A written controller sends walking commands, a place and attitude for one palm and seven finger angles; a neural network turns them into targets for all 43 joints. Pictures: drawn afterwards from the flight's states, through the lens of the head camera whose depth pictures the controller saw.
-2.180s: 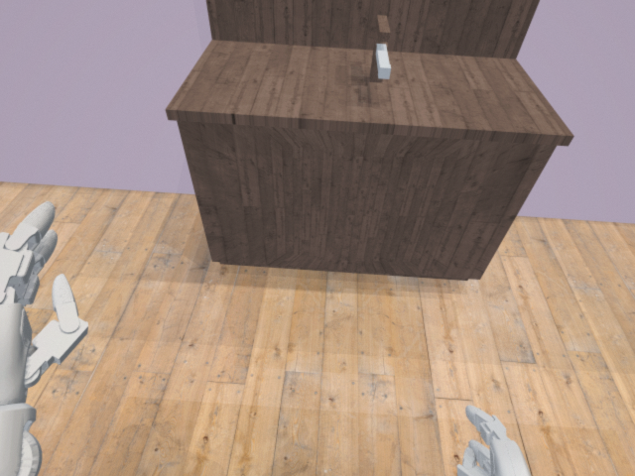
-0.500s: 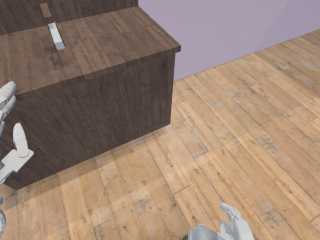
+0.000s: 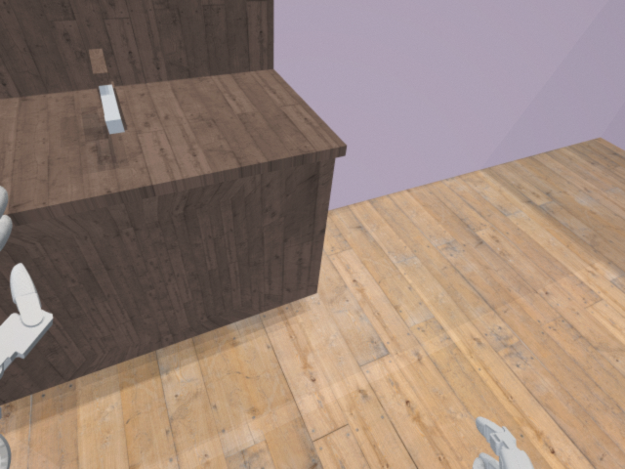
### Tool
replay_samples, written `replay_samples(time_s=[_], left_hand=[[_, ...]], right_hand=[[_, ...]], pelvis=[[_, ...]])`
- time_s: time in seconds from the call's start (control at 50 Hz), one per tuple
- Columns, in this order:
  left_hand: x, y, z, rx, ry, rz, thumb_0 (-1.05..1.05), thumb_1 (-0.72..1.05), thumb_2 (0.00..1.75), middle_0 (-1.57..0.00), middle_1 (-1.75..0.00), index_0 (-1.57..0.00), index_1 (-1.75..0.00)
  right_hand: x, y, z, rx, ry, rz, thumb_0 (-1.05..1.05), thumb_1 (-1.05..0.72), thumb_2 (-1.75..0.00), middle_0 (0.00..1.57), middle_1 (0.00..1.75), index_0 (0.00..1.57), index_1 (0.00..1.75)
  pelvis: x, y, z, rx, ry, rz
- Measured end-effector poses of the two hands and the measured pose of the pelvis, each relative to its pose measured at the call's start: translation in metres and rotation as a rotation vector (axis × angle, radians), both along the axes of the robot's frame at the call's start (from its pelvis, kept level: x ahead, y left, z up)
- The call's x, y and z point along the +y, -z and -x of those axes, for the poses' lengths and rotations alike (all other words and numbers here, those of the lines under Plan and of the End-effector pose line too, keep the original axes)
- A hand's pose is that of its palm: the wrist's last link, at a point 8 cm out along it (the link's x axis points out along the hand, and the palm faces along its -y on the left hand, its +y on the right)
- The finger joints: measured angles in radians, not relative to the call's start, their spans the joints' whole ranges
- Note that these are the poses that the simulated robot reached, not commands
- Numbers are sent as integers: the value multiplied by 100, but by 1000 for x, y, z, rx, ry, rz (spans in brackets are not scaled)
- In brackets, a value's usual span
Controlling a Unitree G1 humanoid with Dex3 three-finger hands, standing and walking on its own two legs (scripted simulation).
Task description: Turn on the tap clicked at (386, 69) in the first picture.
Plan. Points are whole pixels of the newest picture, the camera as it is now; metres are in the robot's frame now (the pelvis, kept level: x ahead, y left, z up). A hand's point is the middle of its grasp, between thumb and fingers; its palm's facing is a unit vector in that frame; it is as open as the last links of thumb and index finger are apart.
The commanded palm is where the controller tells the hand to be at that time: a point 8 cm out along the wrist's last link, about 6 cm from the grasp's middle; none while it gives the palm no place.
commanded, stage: take the last steps up to it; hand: left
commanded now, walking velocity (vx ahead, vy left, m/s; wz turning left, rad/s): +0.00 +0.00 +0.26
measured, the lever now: (114, 123) +0.70 +0.43 +0.08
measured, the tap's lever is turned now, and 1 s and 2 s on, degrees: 0 0 0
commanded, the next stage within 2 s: none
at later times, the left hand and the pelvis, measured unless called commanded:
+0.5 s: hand (14, 349) +0.17 +0.28 +0.16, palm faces +0.54 -0.77 -0.33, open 7.4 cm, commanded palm +0.12 +0.30 +0.19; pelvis -0.01 +0.00 +0.00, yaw +7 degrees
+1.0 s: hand (133, 282) +0.25 +0.20 +0.17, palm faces +0.46 -0.78 -0.43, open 7.4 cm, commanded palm +0.18 +0.25 +0.19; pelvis +0.06 -0.05 +0.01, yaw +7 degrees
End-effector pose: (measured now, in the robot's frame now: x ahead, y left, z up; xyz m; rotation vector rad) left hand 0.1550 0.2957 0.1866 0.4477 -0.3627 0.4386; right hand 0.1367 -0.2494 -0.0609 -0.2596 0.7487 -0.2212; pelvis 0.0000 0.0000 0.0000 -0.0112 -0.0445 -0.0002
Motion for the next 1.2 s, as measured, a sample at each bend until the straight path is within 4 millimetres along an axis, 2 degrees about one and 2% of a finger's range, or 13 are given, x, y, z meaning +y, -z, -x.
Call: replay_samples(time_s=[0.08, 0.2, 0.3, 0.44, 0.54, 0.64, 0.72, 0.82, 0.88, 0.94, 1.0, 1.12, 1.2], left_hand=[[-4, 9, 9, 19, -35, 74, 2, 89, 89, -21, -30, -21, -30], [-24, -12, 27, 19, -9, -26, 2, 89, 89, -21, -30, -21, -30], [-21, -16, 36, 27, -43, -34, 1, 89, 89, -21, -30, -21, -30], [8, 9, 34, 45, -103, 46, 1, 89, 89, -21, -30, -21, -30], [13, 8, 20, 63, -93, 32, 2, 89, 89, -21, -30, -21, -30], [-5, -21, 8, 23, -27, -39, 2, 89, 89, -21, -30, -21, -30], [-16, -28, -2, 63, -15, -99, 1, 89, 89, -21, -30, -21, -30], [-28, -9, -20, 151, -79, -118, 1, 89, 89, -21, -30, -21, -30], [-40, 4, -31, 158, -91, -55, 1, 89, 89, -21, -30, -21, -30], [-51, 7, -41, 160, -74, -7, 2, 89, 89, -21, -30, -21, -30], [-58, 0, -50, 157, -47, -25, 2, 89, 89, -22, -30, -21, -30], [-48, -25, -68, 100, -42, -104, 2, 88, 89, -22, -30, -22, -30], [-29, -23, -79, 72, -79, -83, 1, 88, 89, -22, -30, -22, -30]], right_hand=[[28, 2, -15, -12, -124, -35, 2, -91, -90, 20, 29, 20, 30], [55, 8, -28, -48, -218, -140, 2, -90, -90, 20, 30, 21, 30], [50, 12, -24, -12, -205, -149, 2, -90, -90, 20, 30, 21, 30], [33, 17, -18, 57, -160, -31, 2, -90, -90, 20, 30, 21, 30], [35, 10, -17, 40, -132, -36, 2, -91, -90, 20, 29, 21, 30], [42, 6, -20, 33, -136, -91, 2, -91, -90, 20, 29, 21, 30], [38, 13, -28, 30, -120, -136, 2, -90, -90, 20, 30, 21, 30], [19, 36, -46, 40, -116, -167, 2, -90, -90, 20, 30, 21, 30], [3, 46, -58, 82, -135, -143, 2, -90, -90, 20, 30, 21, 30], [-13, 39, -70, 103, -136, -112, 2, -91, -90, 20, 30, 21, 30], [-26, 27, -84, 99, -122, -78, 2, -91, -90, 20, 30, 21, 30], [-34, 8, -115, 71, -119, -23, 2, -91, -90, 20, 29, 20, 30], [-21, 5, -138, 47, -124, -9, 2, -91, -90, 20, 29, 20, 30]], pelvis=[[-1, -3, 8, 4, -58, 16], [-12, -3, 23, 0, -73, 25], [-15, -4, 20, 12, -97, -2], [1, 1, 10, 4, -134, -9], [4, -5, 6, 1, -126, 0], [0, -14, -2, 18, -115, 18], [-9, -15, -15, 30, -99, 13], [-30, -1, -33, 28, -98, -4], [-38, 2, -40, 15, -117, -6], [-43, -4, -49, 16, -115, -21], [-46, -11, -60, 27, -125, -27], [-42, -16, -83, 45, -137, -35], [-29, -12, -104, 43, -133, -28]])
